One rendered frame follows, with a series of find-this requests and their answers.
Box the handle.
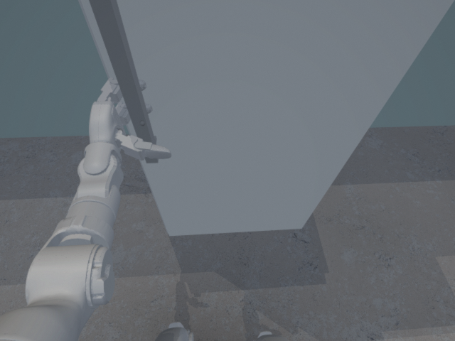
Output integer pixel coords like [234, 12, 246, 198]
[89, 0, 159, 163]

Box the fridge door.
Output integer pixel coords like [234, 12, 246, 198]
[81, 0, 454, 236]

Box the robot left forearm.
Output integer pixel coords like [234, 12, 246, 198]
[25, 142, 124, 304]

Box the robot left hand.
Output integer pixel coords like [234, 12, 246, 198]
[89, 77, 171, 161]

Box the right robot shin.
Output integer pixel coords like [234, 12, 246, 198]
[258, 331, 272, 337]

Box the robot shin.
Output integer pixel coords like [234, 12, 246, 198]
[258, 331, 272, 337]
[168, 322, 184, 328]

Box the left robot shin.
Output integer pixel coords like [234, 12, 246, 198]
[168, 322, 184, 328]

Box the robot left upper arm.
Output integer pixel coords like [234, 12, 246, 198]
[0, 244, 115, 341]

